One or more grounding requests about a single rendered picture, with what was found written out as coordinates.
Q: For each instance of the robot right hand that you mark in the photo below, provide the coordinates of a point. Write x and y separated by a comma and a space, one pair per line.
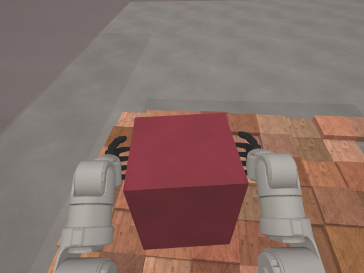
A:
248, 147

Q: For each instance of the carton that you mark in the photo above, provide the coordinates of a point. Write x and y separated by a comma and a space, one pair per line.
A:
185, 182

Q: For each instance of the robot left hand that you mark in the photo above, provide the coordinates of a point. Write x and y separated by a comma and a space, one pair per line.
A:
112, 149

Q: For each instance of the robot right forearm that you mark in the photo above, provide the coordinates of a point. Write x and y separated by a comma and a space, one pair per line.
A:
283, 218

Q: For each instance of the robot left forearm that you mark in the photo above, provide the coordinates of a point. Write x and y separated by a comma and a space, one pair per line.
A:
89, 219

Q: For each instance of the left robot upper arm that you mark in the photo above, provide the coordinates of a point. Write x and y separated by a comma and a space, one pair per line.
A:
87, 265

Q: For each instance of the right robot upper arm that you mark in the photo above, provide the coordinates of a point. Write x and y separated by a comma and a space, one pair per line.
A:
288, 260

